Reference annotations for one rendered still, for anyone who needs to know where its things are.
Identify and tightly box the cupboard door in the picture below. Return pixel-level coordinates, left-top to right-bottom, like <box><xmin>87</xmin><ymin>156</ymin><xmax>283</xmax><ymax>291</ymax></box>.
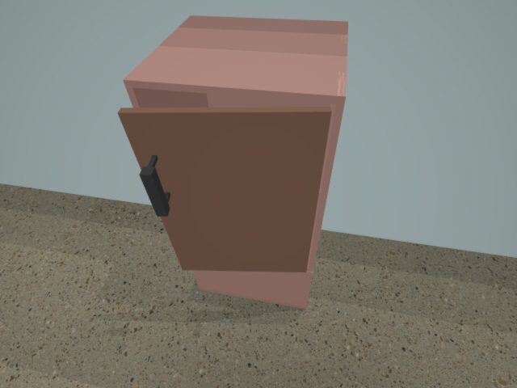
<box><xmin>118</xmin><ymin>107</ymin><xmax>332</xmax><ymax>272</ymax></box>

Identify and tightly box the handle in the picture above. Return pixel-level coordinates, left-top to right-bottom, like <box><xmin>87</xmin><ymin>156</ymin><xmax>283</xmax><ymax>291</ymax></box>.
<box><xmin>139</xmin><ymin>155</ymin><xmax>170</xmax><ymax>217</ymax></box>

